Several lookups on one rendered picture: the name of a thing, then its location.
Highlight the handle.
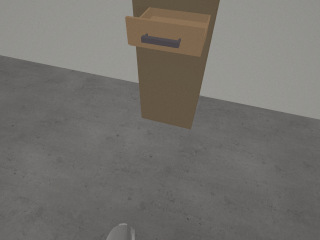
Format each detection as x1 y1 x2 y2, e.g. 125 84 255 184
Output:
141 33 181 48

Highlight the robot left thigh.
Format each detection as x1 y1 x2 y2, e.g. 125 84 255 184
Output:
106 225 135 240

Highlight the drawer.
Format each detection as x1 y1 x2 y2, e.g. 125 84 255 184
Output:
125 7 211 57

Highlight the cabinet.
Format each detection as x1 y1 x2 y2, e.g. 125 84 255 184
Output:
132 0 220 130

